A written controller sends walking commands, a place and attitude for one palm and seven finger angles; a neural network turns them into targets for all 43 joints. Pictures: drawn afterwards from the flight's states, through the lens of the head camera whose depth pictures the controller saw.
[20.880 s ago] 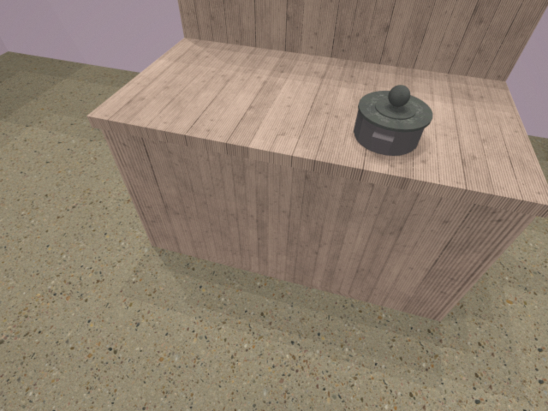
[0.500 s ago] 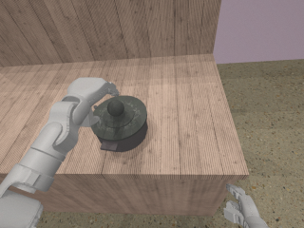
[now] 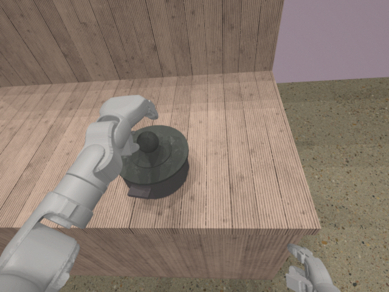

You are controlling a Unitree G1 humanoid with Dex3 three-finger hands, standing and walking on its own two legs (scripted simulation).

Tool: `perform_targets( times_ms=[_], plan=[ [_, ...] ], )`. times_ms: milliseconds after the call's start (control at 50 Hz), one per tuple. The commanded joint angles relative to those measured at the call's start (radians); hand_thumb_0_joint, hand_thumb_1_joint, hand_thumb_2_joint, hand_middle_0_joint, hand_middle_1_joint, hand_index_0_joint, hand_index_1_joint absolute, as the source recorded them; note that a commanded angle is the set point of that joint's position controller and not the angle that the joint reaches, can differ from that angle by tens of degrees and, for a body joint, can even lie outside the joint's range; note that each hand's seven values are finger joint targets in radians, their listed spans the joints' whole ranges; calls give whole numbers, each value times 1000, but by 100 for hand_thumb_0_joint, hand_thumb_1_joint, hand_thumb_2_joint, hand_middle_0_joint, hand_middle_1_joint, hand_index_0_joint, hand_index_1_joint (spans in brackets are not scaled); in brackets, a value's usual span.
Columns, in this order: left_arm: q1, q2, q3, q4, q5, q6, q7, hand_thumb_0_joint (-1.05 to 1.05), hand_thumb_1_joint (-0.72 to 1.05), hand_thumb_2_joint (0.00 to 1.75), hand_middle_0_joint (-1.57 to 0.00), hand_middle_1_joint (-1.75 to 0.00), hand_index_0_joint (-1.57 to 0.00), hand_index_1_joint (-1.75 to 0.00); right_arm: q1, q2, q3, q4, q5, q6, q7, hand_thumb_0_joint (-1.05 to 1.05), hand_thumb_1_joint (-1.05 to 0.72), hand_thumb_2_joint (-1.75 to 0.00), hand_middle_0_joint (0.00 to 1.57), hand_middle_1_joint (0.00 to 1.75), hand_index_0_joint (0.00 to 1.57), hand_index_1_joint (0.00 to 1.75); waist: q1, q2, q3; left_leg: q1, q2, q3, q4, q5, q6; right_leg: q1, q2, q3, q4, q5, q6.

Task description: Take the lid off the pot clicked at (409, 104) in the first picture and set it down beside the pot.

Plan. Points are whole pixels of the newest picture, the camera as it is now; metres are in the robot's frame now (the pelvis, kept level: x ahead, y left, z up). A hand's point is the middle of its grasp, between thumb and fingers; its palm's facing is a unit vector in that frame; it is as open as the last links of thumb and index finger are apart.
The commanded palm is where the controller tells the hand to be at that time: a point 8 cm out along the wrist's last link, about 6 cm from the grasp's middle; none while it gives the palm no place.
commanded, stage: move the open hand above the knob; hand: left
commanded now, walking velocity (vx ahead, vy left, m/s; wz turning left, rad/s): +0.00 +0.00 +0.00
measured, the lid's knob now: (147, 142) +0.44 +0.14 +0.05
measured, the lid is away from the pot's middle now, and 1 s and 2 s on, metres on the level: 0.00 0.00 0.00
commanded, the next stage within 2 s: lower the open fingers around the knob in 1.22 s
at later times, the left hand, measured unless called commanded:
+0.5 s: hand (129, 120) +0.43 +0.15 +0.15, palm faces -0.20 -0.06 -0.98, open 10.5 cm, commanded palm +0.40 +0.15 +0.21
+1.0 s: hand (134, 125) +0.41 +0.14 +0.15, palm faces -0.19 -0.05 -0.98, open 10.5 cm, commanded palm +0.39 +0.14 +0.21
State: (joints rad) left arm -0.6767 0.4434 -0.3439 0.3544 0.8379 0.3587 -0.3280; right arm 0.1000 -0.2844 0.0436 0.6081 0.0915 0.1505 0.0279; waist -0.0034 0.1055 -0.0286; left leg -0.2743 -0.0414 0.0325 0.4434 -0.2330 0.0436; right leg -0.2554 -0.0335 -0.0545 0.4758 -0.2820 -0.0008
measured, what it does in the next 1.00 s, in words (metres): stands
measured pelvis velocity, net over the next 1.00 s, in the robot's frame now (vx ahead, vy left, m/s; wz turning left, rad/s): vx -0.01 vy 0.00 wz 0.00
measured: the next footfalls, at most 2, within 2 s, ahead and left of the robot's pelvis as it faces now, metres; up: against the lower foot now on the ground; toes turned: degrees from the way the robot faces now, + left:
none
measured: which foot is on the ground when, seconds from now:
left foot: down 0.00-1.00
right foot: down 0.00-1.00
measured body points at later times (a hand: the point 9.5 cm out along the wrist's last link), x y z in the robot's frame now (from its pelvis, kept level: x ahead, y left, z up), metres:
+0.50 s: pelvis -0.01 +0.00 +0.00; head +0.01 -0.04 +0.45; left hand +0.43 +0.15 +0.20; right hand +0.16 -0.23 -0.12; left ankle -0.01 +0.09 -0.74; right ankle -0.03 -0.12 -0.74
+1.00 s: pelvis -0.01 +0.00 +0.00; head +0.00 -0.04 +0.45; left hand +0.41 +0.14 +0.20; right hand +0.18 -0.22 -0.11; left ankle -0.01 +0.09 -0.74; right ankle -0.03 -0.12 -0.74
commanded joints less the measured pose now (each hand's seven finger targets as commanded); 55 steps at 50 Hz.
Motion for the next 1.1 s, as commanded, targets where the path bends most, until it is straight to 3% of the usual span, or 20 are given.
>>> perform_targets(
  times_ms=[0,40,100,140,200,240,260,300,380,460,500,560,600,680,780,820,880,900,1000,1080],
  plan=[
    [-783,413,286,-362,58,-52,66,0,-36,146,-80,-8,-80,-8,-118,-96,-36,-128,-18,-71,-30,0,-90,-90,20,30,20,30,-22,-61,-528,285,14,-79,18,450,27,155,25,38,-14,473,-33],
    [-657,380,288,-121,61,-53,89,0,-36,146,-80,-8,-80,-8,-89,-79,-11,-90,-10,-81,-50,0,-90,-90,20,30,20,30,-9,-124,-442,210,15,-65,-7,398,21,155,26,27,-12,440,-31],
    [-414,200,193,193,19,-19,99,0,-36,146,-80,-8,-80,-8,-90,-85,-3,-64,6,-63,-47,0,-90,-90,20,30,20,30,6,-219,-226,75,23,-40,-45,262,-2,91,20,7,-36,340,-26],
    [-364,124,130,170,14,-16,84,0,-36,146,-80,-8,-80,-8,-115,-87,-7,-107,6,-57,-35,0,-90,-90,20,30,20,30,16,-194,-244,85,23,-31,-44,246,-7,84,14,5,-31,329,-23],
    [-501,5,9,-125,27,-21,42,0,-36,146,-80,-8,-80,-8,-170,-67,-30,-174,1,-48,-11,0,-90,-90,20,30,20,30,-15,-107,-415,203,18,-44,3,395,15,102,7,21,-15,429,-31],
    [-642,132,76,-216,47,-26,33,0,-36,146,-80,-8,-80,-8,-149,-75,-37,-166,-4,-49,-16,0,-90,-90,20,30,20,30,-29,-93,-479,249,19,-55,9,403,25,117,12,32,-18,435,-28],
    [-711,246,159,-240,55,-32,38,0,-36,146,-80,-8,-80,-8,-131,-81,-36,-154,-6,-54,-25,0,-90,-90,20,30,20,30,-27,-88,-502,258,17,-64,4,397,27,135,16,36,-16,437,-30],
    [-748,392,286,-199,51,-57,58,0,-36,146,-80,-8,-80,-8,-95,-95,-28,-121,-12,-67,-46,0,-90,-90,20,30,20,30,-18,-110,-472,225,17,-67,-12,355,29,154,18,36,-29,416,-33],
    [-521,208,173,97,41,-45,76,0,-36,146,-80,-8,-80,-8,-91,-78,-6,-87,2,-69,-54,0,-90,-90,20,30,20,30,-3,-167,-269,120,24,-55,-45,267,10,78,19,9,-35,322,-29],
    [-445,48,53,53,22,-15,49,0,-36,146,-80,-8,-80,-8,-123,-80,-24,-132,7,-57,-25,0,-90,-90,20,30,20,30,-6,-146,-291,147,24,-47,-34,274,6,61,14,7,-34,326,-29],
    [-534,95,76,-77,27,-27,33,0,-36,146,-80,-8,-80,-8,-141,-82,-32,-154,0,-55,-24,0,-90,-90,20,30,20,30,-15,-149,-367,179,17,-53,-18,304,19,95,10,20,-34,362,-33],
    [-730,270,180,-249,54,-63,44,0,-36,146,-80,-8,-80,-8,-125,-80,-32,-152,-7,-72,-40,0,-90,-90,20,30,20,30,-16,-71,-503,266,16,-67,-13,357,28,137,13,38,-25,394,-34],
    [-723,292,206,-199,52,-78,60,0,-36,146,-80,-8,-80,-8,-101,-80,-27,-127,-12,-81,-49,0,-90,-90,20,30,20,30,-21,-81,-461,245,18,-71,-17,361,27,124,18,32,-37,386,-36],
    [-493,177,159,102,36,-37,80,0,-36,146,-80,-8,-80,-8,-97,-81,-10,-87,4,-67,-45,0,-90,-90,20,30,20,30,0,-163,-254,126,27,-58,-45,261,7,57,20,6,-41,305,-33],
    [-520,84,66,-114,41,-21,49,0,-36,146,-80,-8,-80,-8,-164,-74,-25,-158,1,-54,-21,0,-90,-90,20,30,20,30,1,-128,-399,199,22,-54,-17,351,13,108,9,19,-22,388,-33],
    [-626,151,100,-240,49,-32,41,0,-36,146,-80,-8,-80,-8,-160,-72,-33,-165,-6,-57,-21,0,-90,-90,20,30,20,30,-12,-106,-471,248,20,-63,-4,399,23,130,12,32,-22,423,-33],
    [-657,224,154,-130,58,-33,50,0,-36,146,-80,-8,-80,-8,-134,-74,-17,-126,-4,-59,-41,0,-90,-90,20,30,20,30,-17,-123,-397,204,18,-59,-24,311,22,106,18,26,-34,364,-32],
    [-645,297,231,-98,50,-39,60,0,-36,146,-80,-8,-80,-8,-118,-84,-20,-110,-7,-62,-47,0,-90,-90,20,30,20,30,-8,-157,-368,176,19,-59,-32,287,22,118,17,27,-44,350,-34],
    [-499,138,127,47,34,-17,66,0,-36,146,-80,-8,-80,-8,-142,-75,-11,-111,1,-61,-47,0,-90,-90,20,30,20,30,2,-162,-286,133,22,-48,-44,244,9,85,11,19,-46,307,-33],
    [-568,111,78,-95,43,-17,39,0,-36,146,-80,-8,-80,-8,-167,-69,-21,-150,-1,-59,-37,0,-90,-90,20,30,20,30,-7,-119,-388,195,17,-52,-24,288,18,105,8,28,-36,351,-33]
  ],
)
